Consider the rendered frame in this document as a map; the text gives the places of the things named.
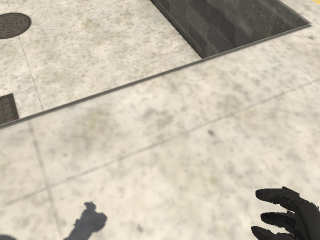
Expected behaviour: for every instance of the right robot hand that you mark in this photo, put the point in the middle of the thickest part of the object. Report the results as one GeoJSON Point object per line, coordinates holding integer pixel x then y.
{"type": "Point", "coordinates": [303, 224]}

